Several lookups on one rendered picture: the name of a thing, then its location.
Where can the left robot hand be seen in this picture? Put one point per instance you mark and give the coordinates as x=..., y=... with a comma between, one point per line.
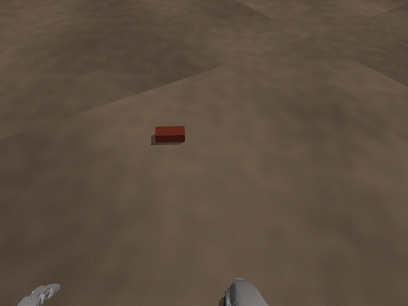
x=40, y=295

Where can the carton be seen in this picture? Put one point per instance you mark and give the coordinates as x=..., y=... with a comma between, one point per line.
x=170, y=134

